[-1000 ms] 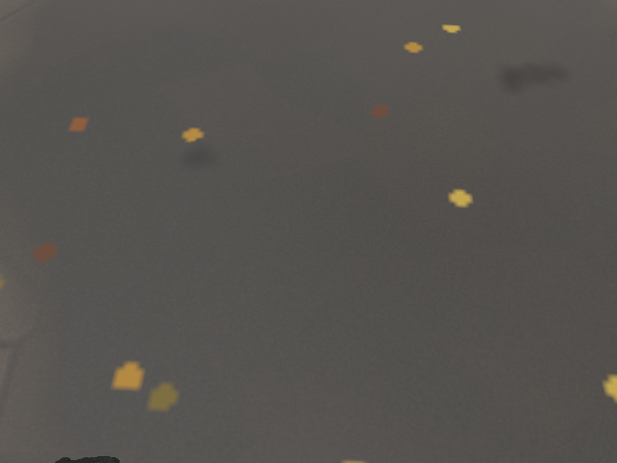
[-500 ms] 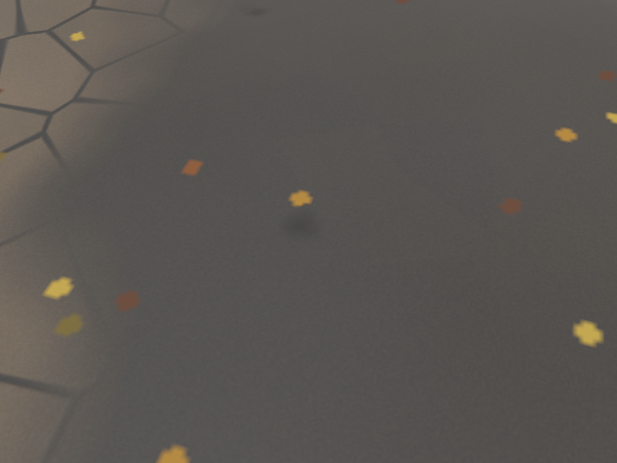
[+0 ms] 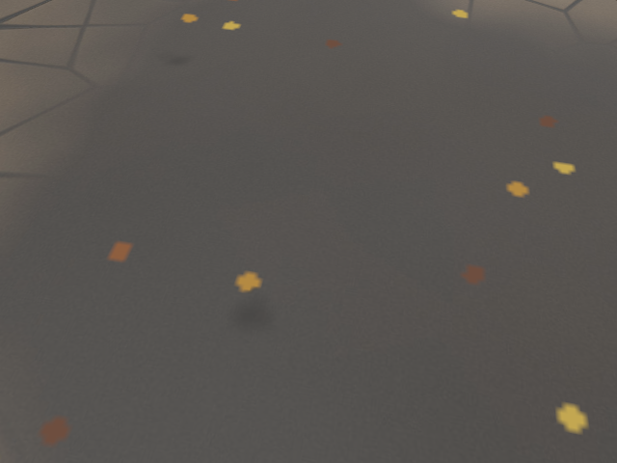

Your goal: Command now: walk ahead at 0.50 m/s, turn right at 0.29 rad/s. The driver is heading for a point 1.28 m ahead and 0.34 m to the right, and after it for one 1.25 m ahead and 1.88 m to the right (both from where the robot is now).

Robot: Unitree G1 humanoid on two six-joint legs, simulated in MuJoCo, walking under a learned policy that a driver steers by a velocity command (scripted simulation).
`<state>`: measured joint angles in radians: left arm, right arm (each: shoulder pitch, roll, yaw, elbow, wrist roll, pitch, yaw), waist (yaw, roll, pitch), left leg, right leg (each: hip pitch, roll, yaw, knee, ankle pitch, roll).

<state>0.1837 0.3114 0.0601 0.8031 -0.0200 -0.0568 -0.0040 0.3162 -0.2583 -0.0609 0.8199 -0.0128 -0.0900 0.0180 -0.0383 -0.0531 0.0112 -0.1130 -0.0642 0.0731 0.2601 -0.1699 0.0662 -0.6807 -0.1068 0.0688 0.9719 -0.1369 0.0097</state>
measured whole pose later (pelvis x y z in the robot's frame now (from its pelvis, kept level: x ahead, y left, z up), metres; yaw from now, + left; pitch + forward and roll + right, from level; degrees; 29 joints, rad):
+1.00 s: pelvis +0.55 -0.11 +0.00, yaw -27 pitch +1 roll +1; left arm 0.22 0.29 0.06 0.68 -0.01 -0.05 0.00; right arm 0.34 -0.26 -0.05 0.82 0.00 -0.09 0.02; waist -0.05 -0.05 0.01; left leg -0.18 -0.05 0.01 0.33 -0.18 0.05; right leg -0.60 -0.07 0.05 0.98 -0.25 -0.01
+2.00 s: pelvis +1.05 -0.33 -0.01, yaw -6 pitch +2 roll +0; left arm 0.15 0.30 0.05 0.73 0.01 -0.11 0.00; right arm 0.28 -0.28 -0.07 0.72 0.01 -0.04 0.02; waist -0.03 -0.02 0.05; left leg -0.26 -0.11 -0.04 0.40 -0.16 0.10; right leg -0.56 -0.09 0.07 1.07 -0.32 0.03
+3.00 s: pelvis +1.27 -0.37 -0.01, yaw -32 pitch +1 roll -1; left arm 0.18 0.31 0.08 0.64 -0.02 0.07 0.00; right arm 0.17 -0.26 -0.06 0.69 -0.01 0.02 -0.04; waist -0.02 -0.02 0.04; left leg -0.24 0.07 0.08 0.46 -0.24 0.00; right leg -0.45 -0.02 0.02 0.88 -0.39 0.10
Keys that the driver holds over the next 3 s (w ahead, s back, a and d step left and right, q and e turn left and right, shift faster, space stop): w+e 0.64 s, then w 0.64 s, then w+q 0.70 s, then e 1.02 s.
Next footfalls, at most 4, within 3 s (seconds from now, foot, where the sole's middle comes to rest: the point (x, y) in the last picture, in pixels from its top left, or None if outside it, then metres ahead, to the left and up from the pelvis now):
0.28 right None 0.31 -0.16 -0.78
0.76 left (318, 405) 0.63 -0.04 -0.78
1.26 right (458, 351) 0.76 -0.39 -0.78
1.80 left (393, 237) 1.12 -0.27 -0.78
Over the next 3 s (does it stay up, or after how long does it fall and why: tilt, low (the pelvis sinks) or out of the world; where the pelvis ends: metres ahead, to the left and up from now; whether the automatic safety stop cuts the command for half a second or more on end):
stays up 1.27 -0.37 -0.01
